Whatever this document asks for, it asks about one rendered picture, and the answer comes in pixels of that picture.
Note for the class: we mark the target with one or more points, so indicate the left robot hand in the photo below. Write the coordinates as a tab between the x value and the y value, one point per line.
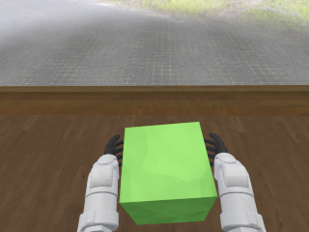
110	148

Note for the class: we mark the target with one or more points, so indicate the carton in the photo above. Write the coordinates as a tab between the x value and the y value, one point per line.
166	174

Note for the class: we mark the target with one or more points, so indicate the robot right forearm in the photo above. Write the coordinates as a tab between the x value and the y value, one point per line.
239	211

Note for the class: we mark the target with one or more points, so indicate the robot left forearm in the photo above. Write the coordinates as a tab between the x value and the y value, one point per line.
100	207

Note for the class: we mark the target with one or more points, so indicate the right robot hand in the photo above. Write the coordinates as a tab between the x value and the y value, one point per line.
219	146

